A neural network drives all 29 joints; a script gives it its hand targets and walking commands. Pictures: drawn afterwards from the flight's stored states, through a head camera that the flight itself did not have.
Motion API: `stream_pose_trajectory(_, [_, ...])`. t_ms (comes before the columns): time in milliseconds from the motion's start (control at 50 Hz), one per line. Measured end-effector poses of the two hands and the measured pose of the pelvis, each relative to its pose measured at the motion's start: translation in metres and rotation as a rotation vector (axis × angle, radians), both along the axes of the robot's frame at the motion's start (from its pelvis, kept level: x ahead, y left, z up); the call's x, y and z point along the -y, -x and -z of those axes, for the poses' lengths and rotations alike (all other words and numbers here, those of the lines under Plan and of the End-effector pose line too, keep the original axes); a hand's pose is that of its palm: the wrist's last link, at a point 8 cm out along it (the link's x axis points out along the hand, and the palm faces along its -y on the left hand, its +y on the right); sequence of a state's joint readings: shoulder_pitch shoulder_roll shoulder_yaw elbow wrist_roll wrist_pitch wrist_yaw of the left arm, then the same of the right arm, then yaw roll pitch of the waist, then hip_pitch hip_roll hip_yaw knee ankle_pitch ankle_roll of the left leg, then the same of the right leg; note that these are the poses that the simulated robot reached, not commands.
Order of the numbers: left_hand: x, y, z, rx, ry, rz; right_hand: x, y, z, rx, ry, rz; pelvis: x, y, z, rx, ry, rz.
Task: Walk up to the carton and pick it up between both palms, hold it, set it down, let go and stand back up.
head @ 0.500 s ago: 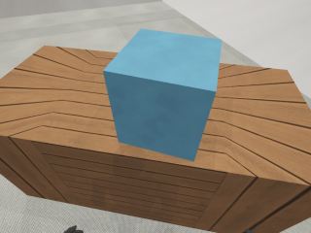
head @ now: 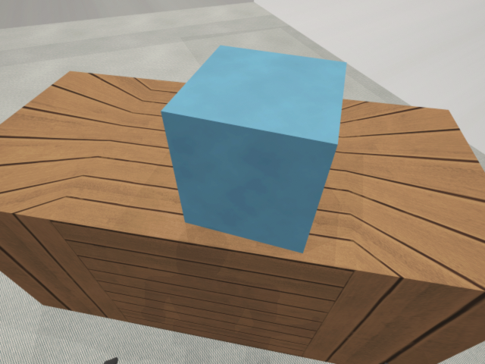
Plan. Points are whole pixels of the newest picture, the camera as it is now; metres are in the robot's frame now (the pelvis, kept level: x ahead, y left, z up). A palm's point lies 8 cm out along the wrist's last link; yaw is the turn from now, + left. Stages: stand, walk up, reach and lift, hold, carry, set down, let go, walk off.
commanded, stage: walk up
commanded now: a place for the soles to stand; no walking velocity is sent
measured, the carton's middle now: (260, 147) +0.54 -0.01 +0.07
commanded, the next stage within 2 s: none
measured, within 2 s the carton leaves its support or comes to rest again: neither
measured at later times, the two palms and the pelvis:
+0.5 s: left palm out of the picture +0.16 +0.36 -0.12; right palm out of the picture +0.11 -0.18 -0.10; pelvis +0.07 +0.10 -0.01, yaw -6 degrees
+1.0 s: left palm (92, 307) +0.26 +0.31 -0.10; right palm out of the picture +0.13 -0.20 -0.10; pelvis +0.08 +0.08 -0.01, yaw -11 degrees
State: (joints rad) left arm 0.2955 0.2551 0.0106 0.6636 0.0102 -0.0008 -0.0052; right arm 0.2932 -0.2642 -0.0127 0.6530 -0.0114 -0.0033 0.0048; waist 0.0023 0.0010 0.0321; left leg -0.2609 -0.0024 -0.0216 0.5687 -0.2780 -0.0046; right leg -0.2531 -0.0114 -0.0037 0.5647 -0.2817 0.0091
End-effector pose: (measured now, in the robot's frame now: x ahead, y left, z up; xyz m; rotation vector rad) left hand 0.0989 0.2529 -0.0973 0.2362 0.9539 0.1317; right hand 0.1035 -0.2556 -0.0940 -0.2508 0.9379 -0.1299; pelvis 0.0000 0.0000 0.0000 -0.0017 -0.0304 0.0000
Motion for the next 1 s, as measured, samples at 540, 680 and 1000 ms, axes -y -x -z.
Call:
stream_pose_trajectory(540, [-0.102, -0.078, 0.019, -0.093, -0.044, 0.117, -0.076, -0.007, 0.0, -0.067, 0.088, 0.134, -0.097, -0.07, 0.009, 0.027, -0.002, 0.109])
stream_pose_trajectory(680, [-0.076, -0.136, 0.007, -0.017, -0.04, 0.201, -0.053, 0.0, 0.008, -0.088, 0.101, 0.186, -0.088, -0.078, 0.012, 0.021, -0.004, 0.147])
stream_pose_trajectory(1000, [-0.052, -0.161, 0.004, 0.039, 0.004, 0.206, -0.059, -0.026, 0.004, -0.007, 0.044, 0.192, -0.079, -0.083, 0.01, 0.014, -0.013, 0.198])
